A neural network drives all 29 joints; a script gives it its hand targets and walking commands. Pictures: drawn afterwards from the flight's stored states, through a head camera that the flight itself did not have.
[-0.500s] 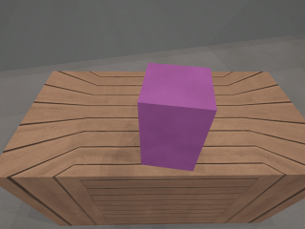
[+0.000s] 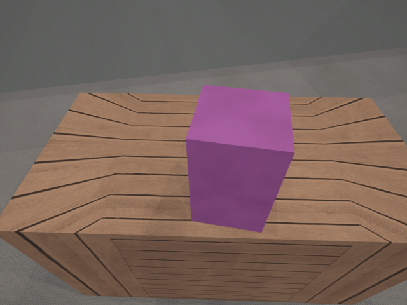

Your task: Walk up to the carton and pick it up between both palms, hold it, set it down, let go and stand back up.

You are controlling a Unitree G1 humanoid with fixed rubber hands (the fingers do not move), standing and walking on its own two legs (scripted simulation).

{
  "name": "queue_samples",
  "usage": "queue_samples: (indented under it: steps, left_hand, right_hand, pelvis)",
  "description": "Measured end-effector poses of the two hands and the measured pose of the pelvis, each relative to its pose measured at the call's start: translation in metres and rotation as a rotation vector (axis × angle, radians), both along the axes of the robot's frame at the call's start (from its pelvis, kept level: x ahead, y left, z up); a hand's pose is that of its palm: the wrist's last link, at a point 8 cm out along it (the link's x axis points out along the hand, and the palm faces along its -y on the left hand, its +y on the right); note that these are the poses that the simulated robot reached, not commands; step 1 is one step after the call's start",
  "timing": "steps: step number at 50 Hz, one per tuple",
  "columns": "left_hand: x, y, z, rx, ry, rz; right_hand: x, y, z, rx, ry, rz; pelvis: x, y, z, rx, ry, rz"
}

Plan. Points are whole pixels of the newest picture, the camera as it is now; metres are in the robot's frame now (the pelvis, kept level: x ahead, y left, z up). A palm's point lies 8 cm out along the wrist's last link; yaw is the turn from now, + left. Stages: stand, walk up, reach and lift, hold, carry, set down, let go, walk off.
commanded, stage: walk up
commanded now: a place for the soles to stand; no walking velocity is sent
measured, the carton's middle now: (234, 164) +0.42 -0.05 +0.04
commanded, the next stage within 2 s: reach and lift in 0.14 s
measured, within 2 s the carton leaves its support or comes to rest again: neither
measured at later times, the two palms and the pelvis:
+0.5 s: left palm (104, 295) +0.17 +0.22 -0.08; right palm out of the picture +0.11 -0.27 -0.07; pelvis -0.01 -0.01 +0.01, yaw -4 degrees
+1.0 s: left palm (98, 281) +0.19 +0.22 -0.05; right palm out of the picture +0.15 -0.22 -0.04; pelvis +0.00 +0.01 +0.01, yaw -7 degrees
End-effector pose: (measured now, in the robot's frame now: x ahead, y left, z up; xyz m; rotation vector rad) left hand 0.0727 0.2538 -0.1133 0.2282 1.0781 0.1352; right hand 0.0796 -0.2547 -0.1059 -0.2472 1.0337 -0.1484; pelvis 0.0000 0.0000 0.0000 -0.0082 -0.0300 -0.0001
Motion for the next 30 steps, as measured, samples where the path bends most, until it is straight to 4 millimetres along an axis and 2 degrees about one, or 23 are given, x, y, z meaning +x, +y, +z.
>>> queue_samples:
  steps: [8, 10, 12, 15, 18, 21, 23, 26, 30]
  left_hand:
    - [-0.008, 0.0, -0.002, -0.002, 0.01, 0.017]
    - [-0.003, 0.002, -0.006, 0.004, 0.046, 0.032]
    - [0.013, 0.004, -0.011, 0.02, 0.078, 0.023]
    - [0.051, 0.0, -0.007, 0.029, 0.031, -0.011]
    - [0.088, -0.014, 0.014, 0.007, -0.107, -0.045]
    - [0.106, -0.029, 0.034, -0.029, -0.212, -0.069]
    - [0.106, -0.035, 0.039, -0.053, -0.225, -0.076]
    - [0.096, -0.038, 0.033, -0.075, -0.186, -0.069]
    - [0.079, -0.035, 0.026, -0.076, -0.141, -0.046]
  right_hand:
    - [-0.002, -0.001, -0.001, -0.004, 0.013, 0.006]
    - [0.005, -0.003, -0.005, -0.01, -0.014, 0.016]
    - [0.019, -0.003, -0.01, 0.002, -0.049, 0.017]
    - [0.041, 0.0, -0.008, 0.023, -0.119, 0.036]
    - [0.051, 0.002, 0.006, 0.036, -0.21, 0.04]
    - [0.047, -0.002, 0.025, 0.023, -0.274, 0.023]
    - [0.04, -0.007, 0.034, 0.004, -0.293, 0.008]
    - [0.03, -0.012, 0.042, -0.023, -0.298, -0.014]
    - [0.023, -0.006, 0.045, -0.017, -0.29, -0.028]
  pelvis:
    - [-0.001, -0.001, 0.0, -0.001, -0.004, 0.013]
    - [-0.005, -0.002, -0.004, 0.006, 0.018, -0.011]
    - [-0.013, -0.004, -0.01, 0.012, 0.024, -0.031]
    - [-0.022, -0.006, -0.015, 0.013, 0.014, -0.041]
    - [-0.024, -0.007, -0.01, 0.005, -0.011, -0.043]
    - [-0.019, -0.009, -0.001, 0.006, -0.032, -0.048]
    - [-0.015, -0.009, 0.003, 0.01, -0.048, -0.054]
    - [-0.012, -0.008, 0.006, 0.015, -0.07, -0.068]
    - [-0.014, -0.007, 0.008, 0.018, -0.083, -0.086]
